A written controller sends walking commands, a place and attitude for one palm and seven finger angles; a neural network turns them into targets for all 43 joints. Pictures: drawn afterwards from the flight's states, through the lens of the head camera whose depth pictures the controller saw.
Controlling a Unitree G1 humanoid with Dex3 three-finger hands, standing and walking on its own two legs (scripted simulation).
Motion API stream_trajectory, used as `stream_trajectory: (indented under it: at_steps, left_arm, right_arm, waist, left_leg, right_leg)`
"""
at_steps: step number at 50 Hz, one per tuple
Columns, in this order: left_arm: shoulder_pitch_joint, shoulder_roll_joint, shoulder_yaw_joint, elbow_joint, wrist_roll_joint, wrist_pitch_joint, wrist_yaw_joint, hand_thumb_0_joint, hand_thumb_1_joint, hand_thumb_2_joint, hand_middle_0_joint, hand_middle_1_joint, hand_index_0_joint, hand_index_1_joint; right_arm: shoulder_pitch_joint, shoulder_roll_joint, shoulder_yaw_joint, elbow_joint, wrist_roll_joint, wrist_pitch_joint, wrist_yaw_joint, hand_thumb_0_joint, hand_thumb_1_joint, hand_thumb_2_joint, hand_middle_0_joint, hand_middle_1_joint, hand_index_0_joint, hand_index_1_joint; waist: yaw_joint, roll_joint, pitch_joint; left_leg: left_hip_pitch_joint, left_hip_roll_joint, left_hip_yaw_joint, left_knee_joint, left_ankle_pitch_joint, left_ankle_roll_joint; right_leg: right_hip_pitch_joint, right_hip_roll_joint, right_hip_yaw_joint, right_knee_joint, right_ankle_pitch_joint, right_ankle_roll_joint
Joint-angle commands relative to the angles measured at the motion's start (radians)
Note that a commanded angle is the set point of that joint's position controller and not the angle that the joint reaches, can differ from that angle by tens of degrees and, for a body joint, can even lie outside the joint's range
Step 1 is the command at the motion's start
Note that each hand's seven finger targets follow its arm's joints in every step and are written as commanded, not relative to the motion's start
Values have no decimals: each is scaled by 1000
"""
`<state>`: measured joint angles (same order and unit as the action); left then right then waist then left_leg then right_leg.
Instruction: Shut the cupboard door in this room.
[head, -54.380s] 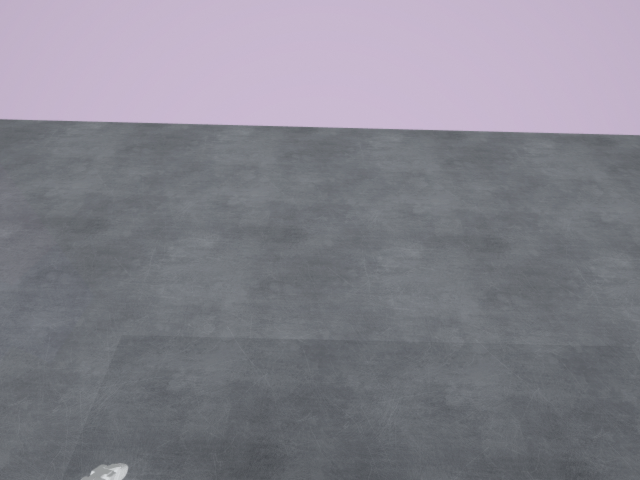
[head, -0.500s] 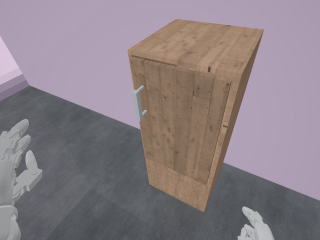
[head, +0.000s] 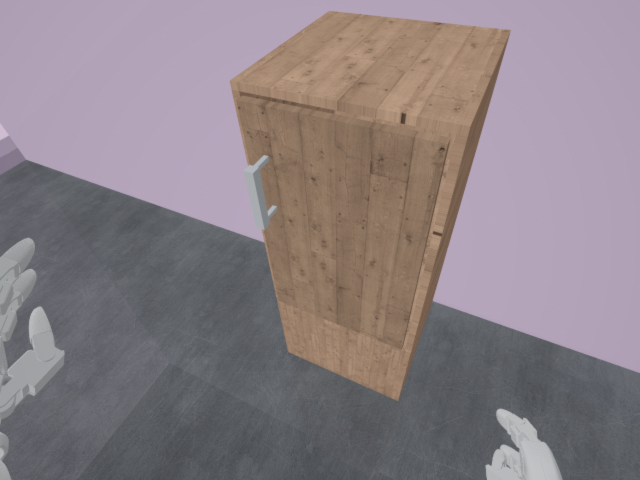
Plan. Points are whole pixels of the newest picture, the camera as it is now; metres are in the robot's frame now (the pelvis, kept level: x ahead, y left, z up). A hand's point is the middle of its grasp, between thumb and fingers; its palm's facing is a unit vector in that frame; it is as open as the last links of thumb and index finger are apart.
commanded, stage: step back with the hand held close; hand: left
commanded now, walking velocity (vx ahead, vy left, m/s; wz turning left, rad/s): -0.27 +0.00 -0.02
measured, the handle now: (263, 193) +0.61 +0.16 +0.01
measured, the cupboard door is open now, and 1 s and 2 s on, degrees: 0 0 0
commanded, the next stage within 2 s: stop stepping back and stand still in 1.28 s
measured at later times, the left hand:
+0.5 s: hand out of the picture +0.13 +0.28 +0.16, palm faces +0.46 -0.77 -0.45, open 7.4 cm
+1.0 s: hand out of the picture +0.07 +0.27 +0.16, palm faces +0.39 -0.80 -0.45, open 7.4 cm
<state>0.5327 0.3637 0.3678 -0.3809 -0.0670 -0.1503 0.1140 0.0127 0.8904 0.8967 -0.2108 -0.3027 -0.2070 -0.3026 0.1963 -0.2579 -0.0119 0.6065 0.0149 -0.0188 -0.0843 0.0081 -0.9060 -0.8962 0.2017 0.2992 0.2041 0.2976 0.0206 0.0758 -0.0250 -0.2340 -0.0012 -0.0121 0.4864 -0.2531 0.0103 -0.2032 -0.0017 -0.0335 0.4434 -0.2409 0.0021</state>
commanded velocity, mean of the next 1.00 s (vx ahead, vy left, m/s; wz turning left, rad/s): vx -0.33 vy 0.00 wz -0.02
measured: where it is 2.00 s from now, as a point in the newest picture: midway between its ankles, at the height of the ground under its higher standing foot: outside the picture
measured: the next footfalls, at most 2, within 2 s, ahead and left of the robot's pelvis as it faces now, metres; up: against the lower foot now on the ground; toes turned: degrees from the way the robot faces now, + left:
right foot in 0.80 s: -0.06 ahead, -0.11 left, +0.00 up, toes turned +6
right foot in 1.46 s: -0.30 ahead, -0.05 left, +0.00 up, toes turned +2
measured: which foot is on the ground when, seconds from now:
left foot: down 0.00-1.00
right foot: down 0.00-0.70, up 0.72-0.78, down 0.80-1.00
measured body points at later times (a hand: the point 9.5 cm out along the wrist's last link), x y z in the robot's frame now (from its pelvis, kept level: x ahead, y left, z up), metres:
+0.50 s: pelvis -0.07 +0.01 -0.01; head -0.07 +0.02 +0.44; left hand +0.10 +0.32 +0.18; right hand +0.10 -0.23 -0.09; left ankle +0.00 +0.11 -0.74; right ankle +0.00 -0.12 -0.74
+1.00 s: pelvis -0.13 +0.01 -0.02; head -0.11 +0.03 +0.43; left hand +0.04 +0.31 +0.18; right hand +0.05 -0.23 -0.09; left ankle +0.00 +0.11 -0.74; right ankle -0.10 -0.12 -0.74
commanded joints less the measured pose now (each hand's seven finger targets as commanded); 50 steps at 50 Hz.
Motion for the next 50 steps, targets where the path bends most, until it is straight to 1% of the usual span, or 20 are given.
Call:
stream_trajectory:
  at_steps: [1,7,15,16,20,23,26,27,29,32,35,37,40,41,42,44,45,46,48,50]
  left_arm:
    - [-47,252,175,-251,-5,-59,35,0,900,900,-200,-300,-200,-300]
    - [3,234,168,-247,-5,-53,44,0,900,900,-200,-300,-200,-300]
    - [-13,229,179,-282,16,-94,56,0,900,900,-200,-300,-200,-300]
    - [-22,255,204,-291,21,-101,58,0,900,900,-200,-300,-200,-300]
    - [-52,220,181,-294,34,-119,62,0,900,900,-200,-300,-200,-300]
    - [-83,217,171,-299,40,-130,66,0,900,900,-200,-300,-200,-300]
    - [-88,256,192,-308,37,-139,77,0,900,900,-200,-300,-200,-300]
    - [-81,231,166,-313,32,-140,80,0,900,900,-200,-300,-200,-300]
    - [-83,240,165,-315,29,-144,91,0,900,900,-200,-300,-200,-300]
    - [-64,252,179,-323,27,-155,99,0,900,900,-200,-300,-200,-300]
    - [-36,245,210,-318,39,-170,93,0,900,900,-200,-300,-200,-300]
    - [-15,245,215,-316,39,-180,77,0,900,900,-200,-300,-200,-300]
    - [8,243,230,-309,45,-192,57,0,900,900,-200,-300,-200,-300]
    - [24,261,239,-305,36,-196,55,0,900,900,-200,-300,-200,-300]
    - [21,239,213,-330,22,-203,49,0,900,900,-200,-300,-200,-300]
    - [7,252,206,-359,8,-210,52,0,900,900,-200,-300,-200,-300]
    - [-3,248,189,-381,6,-206,50,0,900,900,-200,-300,-200,-300]
    - [9,276,210,-386,5,-202,52,0,900,900,-200,-300,-200,-300]
    - [7,273,203,-375,6,-197,53,0,900,900,-200,-300,-200,-300]
    - [-11,298,215,-344,13,-192,68,0,900,900,-200,-300,-200,-300]
  right_arm:
    - [-117,-98,-42,-187,0,-21,-24,0,-900,-900,200,300,200,300]
    - [-106,-93,-42,-206,4,0,-25,0,-900,-900,200,300,200,300]
    - [-85,-108,-39,-214,1,-28,-23,0,-900,-900,200,300,200,300]
    - [-89,-113,-44,-211,-2,-34,-25,0,-900,-900,200,300,200,300]
    - [-66,-110,-41,-204,-5,-59,-23,0,-900,-900,200,300,200,300]
    - [-53,-108,-42,-192,-9,-77,-21,0,-900,-900,200,300,200,300]
    - [-44,-105,-47,-174,-18,-89,-16,0,-900,-900,200,300,200,300]
    - [-37,-85,-38,-168,-16,-91,-12,0,-900,-900,200,300,200,300]
    - [-33,-90,-40,-153,-17,-90,-8,0,-900,-900,200,300,200,300]
    - [-46,-92,-34,-151,-17,-89,-13,0,-900,-900,200,300,200,300]
    - [-63,-116,-42,-164,-12,-101,-21,0,-900,-900,200,300,200,300]
    - [-67,-105,-49,-166,-17,-111,-23,0,-900,-900,200,300,200,300]
    - [-73,-116,-55,-160,-27,-124,-15,0,-900,-900,200,300,200,300]
    - [-65,-111,-56,-151,-31,-130,-13,0,-900,-900,200,300,200,300]
    - [-68,-96,-46,-138,-32,-137,-8,0,-900,-900,200,300,200,300]
    - [-57,-84,-45,-117,-29,-143,-6,0,-900,-900,200,300,200,300]
    - [-57,-84,-51,-114,-23,-143,-5,0,-900,-900,200,300,200,300]
    - [-60,-84,-56,-111,-24,-143,-4,0,-900,-900,200,300,200,300]
    - [-74,-79,-53,-129,-20,-131,-1,0,-900,-900,200,300,200,300]
    - [-74,-66,-55,-121,-22,-111,2,0,-900,-900,200,300,200,300]
  waist:
    - [-8,-15,-163]
    - [-10,-44,-133]
    - [-19,38,-63]
    - [-17,44,-63]
    - [-23,53,-46]
    - [-27,3,-38]
    - [-30,-69,-37]
    - [-33,-107,-47]
    - [-40,-113,-41]
    - [-42,-35,-34]
    - [-30,140,-58]
    - [-23,143,-84]
    - [-19,114,-51]
    - [-25,90,-55]
    - [-27,53,-95]
    - [-31,48,-196]
    - [-32,18,-250]
    - [-33,-4,-259]
    - [-41,-44,-181]
    - [-45,-127,-99]
  left_leg:
    - [42,66,-30,-46,452,18]
    - [-79,80,-46,-80,279,24]
    - [-378,110,-109,-179,-199,66]
    - [-401,114,-116,-185,-242,72]
    - [-495,130,-135,-185,-350,87]
    - [-469,104,-119,-118,-361,75]
    - [-324,48,-71,14,-282,43]
    - [-266,33,-58,56,-228,29]
    - [-189,18,-41,110,-180,16]
    - [-223,59,-94,-21,-206,27]
    - [-537,201,-252,-290,-435,95]
    - [-541,236,-275,-283,-376,114]
    - [-634,214,-246,-238,-415,122]
    - [-540,193,-226,-197,-290,108]
    - [-433,172,-199,-158,-159,89]
    - [-213,137,-120,-76,114,53]
    - [-139,119,-85,-29,158,37]
    - [-105,108,-69,-16,119,29]
    - [-154,69,-54,21,-82,14]
    - [-87,1,-5,210,-136,-25]
  right_leg:
    - [73,-66,40,13,433,-4]
    - [84,-60,51,24,314,2]
    - [153,-23,68,83,98,8]
    - [161,-16,76,86,89,10]
    - [179,-7,83,140,45,9]
    - [105,-31,122,79,-48,-4]
    - [-80,-96,204,-72,-211,-40]
    - [-132,-127,204,-105,-237,-54]
    - [-225,-153,201,-148,-261,-68]
    - [-194,-86,110,-88,-242,-32]
    - [150,59,43,220,-59,15]
    - [189,78,59,282,38,16]
    - [242,84,96,266,65,11]
    - [176,66,114,206,135,0]
    - [121,48,122,166,165,-4]
    - [33,13,145,111,270,-5]
    - [11,6,150,95,279,3]
    - [-23,-4,162,64,237,1]
    - [-102,-49,219,-29,36,-22]
    - [-318,-160,320,-198,-233,-81]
